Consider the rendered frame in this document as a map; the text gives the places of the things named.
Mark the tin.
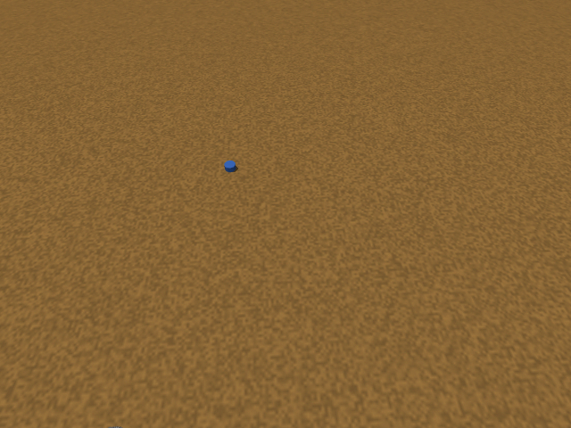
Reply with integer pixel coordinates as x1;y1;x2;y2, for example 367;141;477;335
224;160;236;172

